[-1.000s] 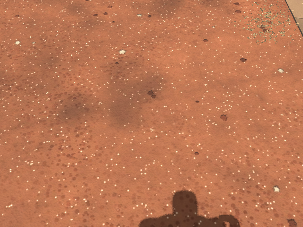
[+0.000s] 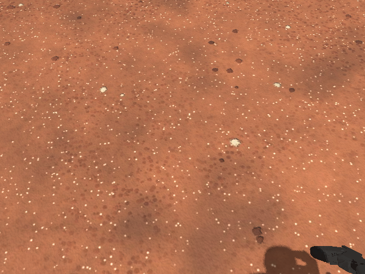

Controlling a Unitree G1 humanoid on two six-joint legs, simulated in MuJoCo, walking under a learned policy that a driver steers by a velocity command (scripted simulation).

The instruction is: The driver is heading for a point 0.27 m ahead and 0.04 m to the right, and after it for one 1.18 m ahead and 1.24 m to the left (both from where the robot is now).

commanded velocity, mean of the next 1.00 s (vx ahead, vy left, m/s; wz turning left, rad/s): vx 0.34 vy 0.00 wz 0.45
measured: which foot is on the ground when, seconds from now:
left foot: up 0.00-0.04, down 0.06-0.56, up 0.58-0.96, down 0.98-1.00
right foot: down 0.00-0.08, up 0.10-0.52, down 0.54-1.00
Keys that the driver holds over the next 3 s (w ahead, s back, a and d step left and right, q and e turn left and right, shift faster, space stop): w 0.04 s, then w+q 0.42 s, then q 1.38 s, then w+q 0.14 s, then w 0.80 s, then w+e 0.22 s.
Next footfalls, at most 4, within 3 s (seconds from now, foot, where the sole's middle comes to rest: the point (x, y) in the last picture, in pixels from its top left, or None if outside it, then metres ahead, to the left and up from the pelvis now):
0.06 left None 0.22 0.12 -0.77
0.54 right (231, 268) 0.49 -0.07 -0.78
0.98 left None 0.43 0.19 -0.78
1.44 right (211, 248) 0.56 0.00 -0.78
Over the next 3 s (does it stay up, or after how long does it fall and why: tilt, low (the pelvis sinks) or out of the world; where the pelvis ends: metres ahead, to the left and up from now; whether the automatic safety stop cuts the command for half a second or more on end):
stays up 0.59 0.52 0.00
